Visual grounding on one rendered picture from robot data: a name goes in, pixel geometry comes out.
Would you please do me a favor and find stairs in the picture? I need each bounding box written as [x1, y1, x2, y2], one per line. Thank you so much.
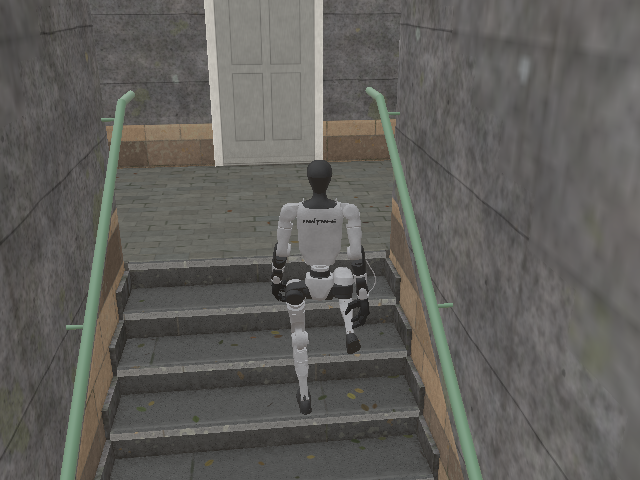
[110, 258, 432, 480]

